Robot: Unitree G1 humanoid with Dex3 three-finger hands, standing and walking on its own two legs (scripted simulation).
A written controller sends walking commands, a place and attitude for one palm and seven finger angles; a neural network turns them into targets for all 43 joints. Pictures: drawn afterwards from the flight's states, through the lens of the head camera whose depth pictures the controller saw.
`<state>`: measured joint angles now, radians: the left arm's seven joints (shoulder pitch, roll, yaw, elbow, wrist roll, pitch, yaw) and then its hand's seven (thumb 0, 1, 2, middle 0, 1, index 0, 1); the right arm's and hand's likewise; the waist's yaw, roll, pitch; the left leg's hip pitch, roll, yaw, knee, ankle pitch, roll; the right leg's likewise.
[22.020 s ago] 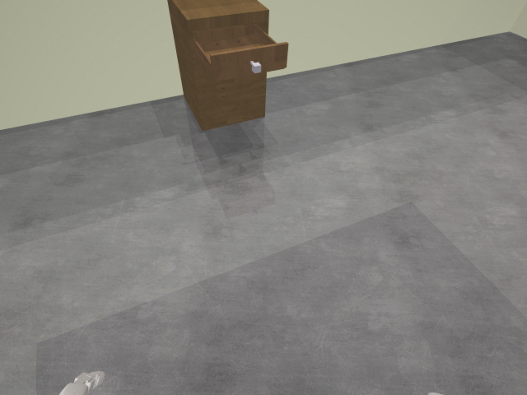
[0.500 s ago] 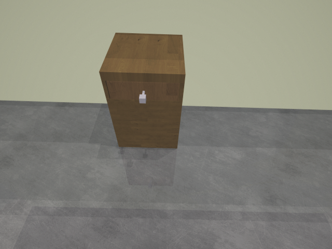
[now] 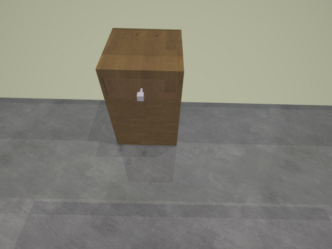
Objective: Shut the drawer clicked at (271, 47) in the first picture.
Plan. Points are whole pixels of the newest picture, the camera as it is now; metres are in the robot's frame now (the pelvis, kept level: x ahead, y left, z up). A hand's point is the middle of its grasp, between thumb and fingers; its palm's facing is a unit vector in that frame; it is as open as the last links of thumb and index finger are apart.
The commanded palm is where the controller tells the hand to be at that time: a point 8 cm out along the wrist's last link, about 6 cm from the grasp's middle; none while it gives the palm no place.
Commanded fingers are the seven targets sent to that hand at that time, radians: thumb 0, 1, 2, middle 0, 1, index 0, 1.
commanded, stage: look to check the result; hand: left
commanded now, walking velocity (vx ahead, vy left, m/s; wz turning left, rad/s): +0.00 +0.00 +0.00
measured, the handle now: (140, 94) +0.86 +0.18 -0.24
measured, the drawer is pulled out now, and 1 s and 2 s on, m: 0.00 0.00 0.00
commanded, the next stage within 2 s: stand and wait in 0.20 s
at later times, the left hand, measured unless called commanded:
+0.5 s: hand out of the picture +0.00 +0.16 -0.18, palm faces +0.04 -0.98 -0.19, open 7.4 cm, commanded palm none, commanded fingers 0.00 0.90 0.90 -0.20 -0.30 -0.20 -0.30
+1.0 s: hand out of the picture +0.00 +0.15 -0.18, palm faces +0.05 -0.98 -0.18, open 7.4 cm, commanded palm none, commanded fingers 0.00 0.90 0.90 -0.20 -0.30 -0.20 -0.30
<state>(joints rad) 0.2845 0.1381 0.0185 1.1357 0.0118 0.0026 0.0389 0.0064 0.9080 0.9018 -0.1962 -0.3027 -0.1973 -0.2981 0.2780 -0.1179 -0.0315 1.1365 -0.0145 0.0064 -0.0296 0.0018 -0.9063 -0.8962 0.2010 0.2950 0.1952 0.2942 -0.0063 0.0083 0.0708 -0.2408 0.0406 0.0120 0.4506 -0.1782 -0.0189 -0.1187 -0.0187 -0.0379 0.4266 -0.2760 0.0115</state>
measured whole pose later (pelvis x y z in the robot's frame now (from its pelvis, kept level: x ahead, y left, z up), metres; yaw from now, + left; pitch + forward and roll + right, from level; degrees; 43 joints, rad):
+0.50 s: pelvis +0.01 -0.01 +0.00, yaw +0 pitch -2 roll +0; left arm 0.28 0.13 0.02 1.13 0.01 0.00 0.04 0.01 0.91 0.90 -0.20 -0.30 -0.20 -0.30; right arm 0.27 -0.12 -0.03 1.14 -0.01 0.00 -0.03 0.00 -0.91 -0.90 0.20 0.29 0.19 0.29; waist -0.01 0.01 0.07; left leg -0.23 0.04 0.01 0.44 -0.19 -0.03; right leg -0.11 -0.02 -0.04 0.42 -0.29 0.00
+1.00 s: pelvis +0.02 -0.01 +0.00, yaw +0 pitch -2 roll +0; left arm 0.29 0.13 0.02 1.13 0.01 0.00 0.04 0.01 0.91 0.90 -0.20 -0.30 -0.20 -0.30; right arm 0.27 -0.12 -0.03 1.15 -0.01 0.00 -0.04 0.00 -0.91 -0.90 0.20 0.29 0.19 0.29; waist 0.00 0.00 0.06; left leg -0.21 0.05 0.01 0.44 -0.20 -0.04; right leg -0.09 -0.01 -0.04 0.41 -0.29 0.00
